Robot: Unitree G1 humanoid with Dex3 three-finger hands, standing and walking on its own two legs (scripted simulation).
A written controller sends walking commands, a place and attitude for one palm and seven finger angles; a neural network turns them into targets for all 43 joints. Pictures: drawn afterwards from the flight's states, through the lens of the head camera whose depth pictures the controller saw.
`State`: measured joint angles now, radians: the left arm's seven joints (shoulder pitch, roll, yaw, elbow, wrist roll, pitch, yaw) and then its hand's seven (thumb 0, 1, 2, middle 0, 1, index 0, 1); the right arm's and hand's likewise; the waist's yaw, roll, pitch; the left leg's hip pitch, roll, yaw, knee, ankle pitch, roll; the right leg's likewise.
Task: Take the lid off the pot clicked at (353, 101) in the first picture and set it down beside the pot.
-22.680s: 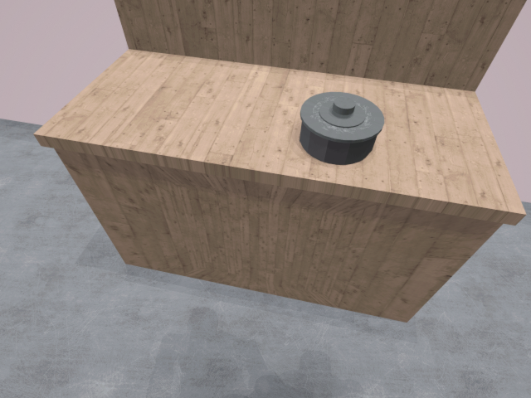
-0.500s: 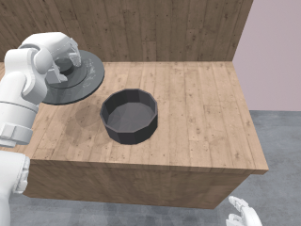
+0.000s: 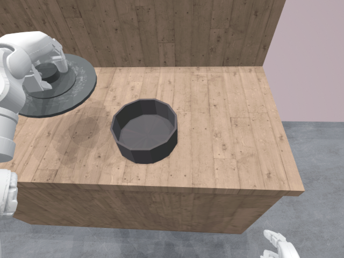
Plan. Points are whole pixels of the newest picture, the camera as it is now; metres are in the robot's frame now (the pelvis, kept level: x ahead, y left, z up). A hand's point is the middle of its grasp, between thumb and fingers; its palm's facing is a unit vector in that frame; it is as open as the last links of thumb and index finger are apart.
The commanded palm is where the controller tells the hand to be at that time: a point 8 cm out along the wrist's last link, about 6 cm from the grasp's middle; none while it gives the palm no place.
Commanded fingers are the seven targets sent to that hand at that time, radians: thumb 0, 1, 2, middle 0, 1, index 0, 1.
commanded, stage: move the lid sideways beside the pot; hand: left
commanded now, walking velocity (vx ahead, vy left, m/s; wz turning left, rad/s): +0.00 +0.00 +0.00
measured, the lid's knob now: (46, 73) +0.46 +0.29 +0.19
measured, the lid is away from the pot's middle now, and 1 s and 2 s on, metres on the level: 0.19 0.24 0.23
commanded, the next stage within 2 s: lower the lid onto the table in 0.44 s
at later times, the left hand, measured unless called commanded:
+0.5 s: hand (13, 77) +0.42 +0.33 +0.21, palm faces -0.25 -0.02 -0.97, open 7.9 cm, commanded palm +0.41 +0.32 +0.28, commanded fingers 0.00 0.55 1.08 -0.87 -0.97 -0.88 -0.97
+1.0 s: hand (27, 87) +0.43 +0.33 +0.18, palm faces -0.30 -0.04 -0.95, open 7.9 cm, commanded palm +0.42 +0.32 +0.25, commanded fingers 0.00 0.55 1.08 -0.87 -0.97 -0.88 -0.97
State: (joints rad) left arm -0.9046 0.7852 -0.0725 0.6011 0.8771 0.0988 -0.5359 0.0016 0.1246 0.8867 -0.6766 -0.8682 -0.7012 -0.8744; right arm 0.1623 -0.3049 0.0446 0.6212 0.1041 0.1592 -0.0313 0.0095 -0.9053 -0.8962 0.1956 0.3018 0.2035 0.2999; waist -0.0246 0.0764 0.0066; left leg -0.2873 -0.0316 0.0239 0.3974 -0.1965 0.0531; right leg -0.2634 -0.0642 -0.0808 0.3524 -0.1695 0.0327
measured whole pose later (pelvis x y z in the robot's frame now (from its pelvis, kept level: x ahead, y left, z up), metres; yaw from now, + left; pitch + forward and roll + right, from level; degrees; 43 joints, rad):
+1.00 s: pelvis +0.01 +0.01 +0.00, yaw +0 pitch +6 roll -1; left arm -0.88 0.84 -0.01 0.72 0.88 -0.04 -0.52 0.00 0.13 0.89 -0.67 -0.87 -0.70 -0.87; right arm 0.20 -0.31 0.03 0.65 0.10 0.17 -0.04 0.01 -0.90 -0.90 0.20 0.30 0.20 0.30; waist -0.04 0.05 0.01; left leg -0.32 -0.03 0.02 0.42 -0.21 0.06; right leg -0.28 -0.06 -0.09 0.33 -0.16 0.04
